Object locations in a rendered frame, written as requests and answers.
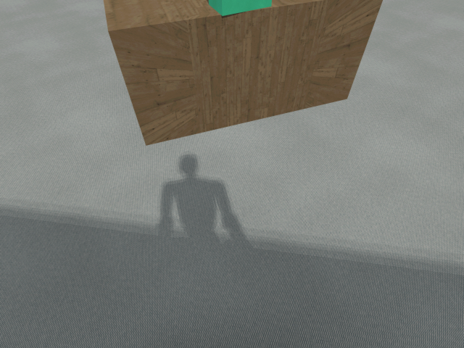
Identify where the carton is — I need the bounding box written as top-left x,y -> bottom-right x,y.
209,0 -> 272,16

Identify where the pedestal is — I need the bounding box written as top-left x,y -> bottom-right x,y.
104,0 -> 383,146

